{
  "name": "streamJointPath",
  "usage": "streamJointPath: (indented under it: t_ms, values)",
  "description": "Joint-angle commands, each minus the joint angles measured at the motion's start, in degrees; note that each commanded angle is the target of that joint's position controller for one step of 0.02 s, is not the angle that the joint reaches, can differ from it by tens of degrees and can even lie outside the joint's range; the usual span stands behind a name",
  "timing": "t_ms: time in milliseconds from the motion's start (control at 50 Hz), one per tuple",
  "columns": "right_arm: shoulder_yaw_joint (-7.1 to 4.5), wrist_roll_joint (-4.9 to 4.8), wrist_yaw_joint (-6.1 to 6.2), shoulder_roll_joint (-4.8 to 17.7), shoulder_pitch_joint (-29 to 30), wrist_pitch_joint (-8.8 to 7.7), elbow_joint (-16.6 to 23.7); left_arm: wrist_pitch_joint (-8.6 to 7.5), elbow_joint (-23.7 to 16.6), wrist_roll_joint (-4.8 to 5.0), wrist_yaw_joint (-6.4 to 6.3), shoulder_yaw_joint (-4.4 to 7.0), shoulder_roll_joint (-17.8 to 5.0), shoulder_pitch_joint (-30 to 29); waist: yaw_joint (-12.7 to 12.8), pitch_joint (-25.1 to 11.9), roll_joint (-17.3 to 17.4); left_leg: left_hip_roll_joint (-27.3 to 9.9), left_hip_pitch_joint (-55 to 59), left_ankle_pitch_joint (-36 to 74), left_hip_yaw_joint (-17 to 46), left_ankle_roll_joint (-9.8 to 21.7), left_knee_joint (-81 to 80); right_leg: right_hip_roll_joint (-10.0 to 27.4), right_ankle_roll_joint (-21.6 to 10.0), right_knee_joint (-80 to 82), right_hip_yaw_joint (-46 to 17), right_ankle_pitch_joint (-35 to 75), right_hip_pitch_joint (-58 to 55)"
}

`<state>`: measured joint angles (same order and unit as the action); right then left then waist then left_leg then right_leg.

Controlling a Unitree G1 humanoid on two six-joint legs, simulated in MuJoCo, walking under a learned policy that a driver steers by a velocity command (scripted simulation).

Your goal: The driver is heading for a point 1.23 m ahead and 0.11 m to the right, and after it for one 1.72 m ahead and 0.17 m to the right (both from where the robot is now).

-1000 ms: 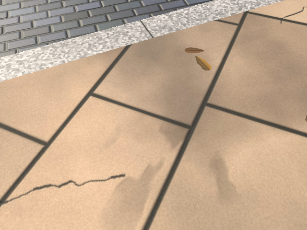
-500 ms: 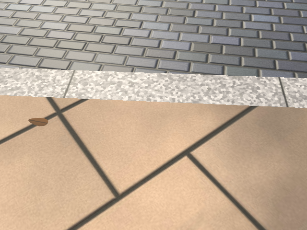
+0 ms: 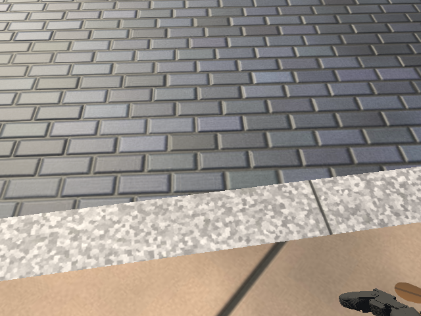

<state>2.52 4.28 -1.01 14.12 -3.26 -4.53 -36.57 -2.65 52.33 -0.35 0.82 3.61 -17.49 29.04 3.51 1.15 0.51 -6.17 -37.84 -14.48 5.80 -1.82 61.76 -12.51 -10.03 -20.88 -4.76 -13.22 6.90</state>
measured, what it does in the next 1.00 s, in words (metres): walks ahead: left foot, then right foot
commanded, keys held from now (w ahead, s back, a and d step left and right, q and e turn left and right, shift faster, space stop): w+e+shift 0.28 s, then w+shift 0.26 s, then w+q+shift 0.46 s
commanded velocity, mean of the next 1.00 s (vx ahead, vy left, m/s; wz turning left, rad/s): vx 1.00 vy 0.00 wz -0.21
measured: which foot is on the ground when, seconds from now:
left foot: up 0.00-0.20, down 0.22-0.64, up 0.66-1.00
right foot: down 0.00-0.22, up 0.24-0.62, down 0.64-1.00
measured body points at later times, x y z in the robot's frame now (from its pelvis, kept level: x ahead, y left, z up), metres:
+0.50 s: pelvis +0.47 +0.00 +0.00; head +0.49 -0.01 +0.45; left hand +0.80 +0.13 -0.05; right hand +0.29 -0.25 -0.12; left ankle +0.40 +0.16 -0.74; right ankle +0.55 -0.16 -0.68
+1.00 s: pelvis +0.91 -0.18 -0.02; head +0.95 -0.18 +0.43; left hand +0.94 +0.10 -0.15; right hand +1.06 -0.47 -0.11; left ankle +1.15 -0.14 -0.69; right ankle +0.69 -0.21 -0.73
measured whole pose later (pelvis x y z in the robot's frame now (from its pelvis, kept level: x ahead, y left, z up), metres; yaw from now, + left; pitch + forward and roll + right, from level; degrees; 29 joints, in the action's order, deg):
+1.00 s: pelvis +0.91 -0.18 -0.02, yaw -11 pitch +1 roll -2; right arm -1.9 0.8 -4.6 17.2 -4.2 -1.1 -42.1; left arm -6.7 52.9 -0.9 -0.5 2.6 -16.8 26.0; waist 2.2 2.5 0.9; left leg -3.8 -44.2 5.1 -7.8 7.6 43.9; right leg -2.7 0.3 -9.0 16.0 -23.9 -14.8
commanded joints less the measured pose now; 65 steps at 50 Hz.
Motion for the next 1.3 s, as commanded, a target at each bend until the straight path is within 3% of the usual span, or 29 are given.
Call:
streamJointPath:
  t_ms: [20,120,180,200,220,240,260,300,380,520,580,620,640,660,680,720,780,840,900,980,1020,1060,1080,1100,1120,1160,1200,1220,1300]
  values:
    - [-0.57,-1.04,-0.66,5.24,6.8,0.2,5.86,-2.06,-5.46,0.59,-0.05,2.25,-8.52,-3.84,-1.47,6.86,-0.49,1.61,6.14,12.22,-6.35,-1.78,-15.92,11.71,-6.24,14.13,-16.47,11.99,15.47]
    - [-0.67,-2.23,-0.24,5.64,11.77,-0.43,8.32,-1.69,-4.37,1.06,-0.36,3.32,-10.0,0.43,2.78,1.79,-3.46,5.75,10.6,20.78,-6.25,0.33,-30.13,13.36,-1.8,7.56,-17.89,33.23,0.53]
    - [-3.3,-2.78,1.46,11.23,-2.71,-0.99,4.66,-2.01,-5.43,0.37,-0.63,4.17,-14.0,-3.66,-5.28,-8.8,-4.0,8.55,32.3,11.3,-4.83,2.21,-33.09,12.77,1.9,-11.55,-17.99,48.5,-0.94]
    - [-4.81,-2.66,2.48,14.0,-15.07,-1.27,1.59,-2.58,-6.45,0.04,-0.38,4.22,-14.19,-7.61,-12.32,-14.13,-3.71,4.61,45.87,6.51,-2.13,3.27,-31.59,10.86,2.68,-24.9,-16.97,42.76,5.57]
    - [-6.57,-1.08,3.78,17.96,-27.96,-1.35,-0.53,-3.29,-8.21,-0.37,-0.42,2.27,-6.67,-8.81,-15.77,-22.14,4.51,-8.88,59.21,-13.21,10.1,4.96,-31.14,7.98,2.1,-43.85,-11.99,13.08,14.18]
    - [-7.49,0.18,3.33,21.73,-22.84,-0.97,0.09,-2.9,-11.86,2.93,-0.51,0.09,-0.56,-0.99,-7.71,-30.31,23.86,-24.52,68.67,-22.59,43.99,12.0,-42.52,3.4,4.2,-59.6,-5.07,-16.66,30.12]
    - [-7.71,-0.51,2.9,16.24,-16.79,-0.23,1.09,-1.53,-9.94,1.08,-1.18,0.17,-5.82,-4.37,-8.18,-22.79,13.61,-20.83,61.36,-33.25,43.92,12.94,-45.16,9.79,3.2,-61.89,-2.8,-9.65,37.6]
    - [-5.72,-0.87,2.33,7.92,-13.77,-0.24,-0.69,-0.48,-10.36,-1.05,0.18,0.71,-6.91,-13.39,-8.36,-7.4,0.85,-14.21,45.0,-15.24,23.55,10.96,-46.08,13.61,3.9,-56.56,-0.64,-3.08,36.84]
    - [-4.99,-2.42,1.08,5.14,-18.47,-2.49,-7.61,1.47,-14.63,-2.22,2.54,-1.33,-0.68,-17.79,-3.86,-0.13,4.34,-9.97,33.99,1.99,8.71,9.8,-50.52,16.65,4.65,-51.03,-2.07,-4.49,37.02]
    - [-5.84,-3.37,-0.07,10.66,-19.62,-3.58,-10.96,0.52,-20.61,-1.76,4.86,-3.67,-1.72,-31.89,-3.28,7.52,1.54,-6.13,24.07,23.19,-11.26,8.78,-63.66,13.59,3.79,-20.92,8.31,14.59,22.32]
    - [-6.33,-3.44,0.64,15.06,-24.23,-2.5,-13.79,-0.06,-19.34,-2.82,3.56,-3.0,-4.18,-29.27,-0.55,2.15,4.21,-7.31,35.48,60.53,-12.92,8.44,-51.34,8.88,1.24,-16.45,11.81,7.85,12.96]
    - [-6.5,-3.8,1.45,17.34,-22.63,-1.22,-14.0,-0.32,-13.02,-3.56,1.53,-0.68,-8.41,-8.31,10.7,-9.3,5.54,-5.96,29.66,63.28,-12.34,7.42,-22.47,8.74,-0.27,-12.5,7.94,3.97,-11.77]
    - [-5.32,-3.37,1.08,11.93,-24.17,-1.11,-12.38,-0.38,-11.02,-4.51,0.1,1.0,-13.9,-1.42,10.51,-16.3,-0.75,-1.4,17.14,29.98,-10.82,7.39,-0.82,21.44,-0.11,-12.38,-6.2,-11.26,-25.82]
    - [-3.89,-5.69,0.61,4.56,-30.62,-1.29,-9.52,-0.64,-12.52,-4.45,-0.48,2.13,-17.84,-2.98,3.4,-27.91,-14.89,6.31,0.9,-12.37,-4.59,6.41,21.47,39.13,-3.68,-3.87,-36.84,-21.18,-37.52]
    - [-5.43,-5.21,1.17,11.23,-22.33,-1.04,-8.6,-0.34,-12.66,-3.14,-0.65,2.17,-14.81,-4.41,6.39,-24.37,-4.88,4.95,-4.25,-6.94,-0.76,7.4,24.61,37.07,-2.97,2.2,-37.0,-20.55,-30.79]
    - [-4.95,-4.88,0.58,8.24,-18.39,-0.64,-8.55,-1.69,-10.07,-2.76,-0.55,0.58,-7.87,-10.52,0.81,-5.08,-1.48,0.18,-4.57,-0.16,-1.91,7.1,16.4,31.71,-1.17,4.95,-18.95,-6.12,-11.56]
    - [-4.91,-3.34,-0.89,4.75,-21.38,2.67,-10.99,-3.44,-8.19,-1.57,-0.45,-0.5,-3.2,-12.13,-4.47,-0.14,-3.53,-2.29,1.97,0.1,-1.57,5.9,11.97,27.88,1.3,10.93,-5.64,-1.39,0.94]
    - [-5.01,-2.97,-1.89,3.22,-12.06,3.95,-7.46,-4.95,-6.22,-0.48,-0.12,-0.55,-2.12,-11.69,-4.91,5.22,-3.71,-3.19,-4.85,6.29,-3.69,5.53,7.11,25.62,3.29,14.99,5.88,9.21,1.73]
    - [-4.23,-3.58,-2.95,2.21,-5.33,3.43,-4.29,-5.65,-5.53,-0.77,-0.33,-0.72,-1.68,-12.9,-5.85,6.67,-4.1,-1.66,-2.33,17.14,-8.15,7.02,-5.54,21.5,5.04,16.23,16.63,19.95,2.94]
    - [-4.16,-3.37,-4.14,3.77,-1.76,3.01,-3.16,-5.58,-4.61,-0.22,-1.78,0.03,-6.63,-9.8,-6.18,5.05,-2.29,5.3,8.09,23.78,-16.64,10.68,-19.83,22.88,7.66,12.8,21.58,52.28,-5.44]
    - [-5.23,-3.78,-3.47,7.03,-10.76,3.25,-5.56,-3.57,-5.6,-0.94,-2.9,1.17,-10.8,-10.37,-11.32,-1.41,-6.07,10.18,17.08,15.79,-18.48,12.12,-19.56,24.39,8.71,-1.63,21.28,74.53,-11.3]
    - [-8.09,-3.56,-1.9,12.36,-31.69,3.56,-11.35,-1.21,-7.49,-1.92,-3.04,1.93,-12.76,-14.8,-21.28,-10.72,-5.69,12.47,39.64,5.45,-13.77,15.43,-20.7,25.78,7.36,-32.02,18.64,71.31,-3.89]
    - [-9.59,-4.05,-0.45,14.75,-32.32,3.9,-12.28,-1.05,-6.79,-2.11,-1.83,1.29,-9.17,-15.13,-20.07,-7.73,1.54,10.02,45.13,1.47,-7.27,17.81,-24.73,17.7,8.37,-54.75,18.45,28.53,6.96]
    - [-10.57,-2.47,-0.01,20.78,-24.38,4.7,-10.44,-2.24,-12.4,-1.86,-1.02,-1.03,-0.66,-10.47,-8.08,-6.81,18.29,-2.53,55.29,13.63,21.38,26.67,-28.94,7.78,12.65,-77.22,13.39,-16.57,33.43]
    - [-11.49,-2.86,-0.05,22.61,-23.46,4.59,-7.56,-3.77,-15.99,-1.3,-1.48,-1.65,-3.23,-12.3,-10.1,-15.66,10.83,-8.65,60.82,8.89,39.62,31.59,-41.09,8.83,11.56,-79.5,1.14,-14.89,41.29]
    - [-10.11,-3.57,0.91,16.03,-19.71,3.88,-8.1,-5.03,-15.62,-1.45,-1.73,-1.86,-5.31,-16.52,-5.38,-1.99,-5.52,-6.99,42.85,22.42,31.48,25.82,-44.81,14.25,11.29,-66.77,-0.2,-8.42,38.49]
    - [-8.89,-4.53,1.17,12.95,-16.09,2.71,-7.11,-2.41,-15.27,-2.81,-1.93,-2.02,-5.05,-15.84,-1.54,1.57,-7.5,-2.48,28.78,41.8,19.87,22.73,-43.48,17.17,13.18,-58.9,0.51,-8.96,30.22]
    - [-7.59,-5.76,0.11,8.07,-11.44,0.27,-2.65,-3.88,-17.29,0.99,-2.0,-0.06,-7.62,-18.69,-0.99,-1.63,-6.41,-0.43,25.61,35.38,21.54,22.96,-46.04,15.18,13.54,-55.14,-3.49,-9.43,26.78]
    - [-9.79,-7.02,2.82,13.57,-9.98,1.54,-3.01,-4.5,-21.71,-0.82,-2.81,-1.54,-0.7,-28.93,-2.64,-1.84,-4.53,11.1,15.74,42.93,9.19,14.44,-40.36,8.94,15.59,-20.62,3.48,3.96,17.3]
Next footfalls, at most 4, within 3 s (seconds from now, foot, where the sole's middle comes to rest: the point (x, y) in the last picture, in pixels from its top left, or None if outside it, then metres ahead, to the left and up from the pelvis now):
0.22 left None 0.43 0.15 -0.77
0.64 right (295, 253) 0.73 -0.22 -0.77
1.08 left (279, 150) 1.20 -0.19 -0.77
1.44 right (301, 99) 1.54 -0.31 -0.77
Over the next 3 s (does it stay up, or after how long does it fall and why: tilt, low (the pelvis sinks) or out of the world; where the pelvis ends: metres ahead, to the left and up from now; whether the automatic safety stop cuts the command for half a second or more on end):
stays up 1.50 -0.23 -0.01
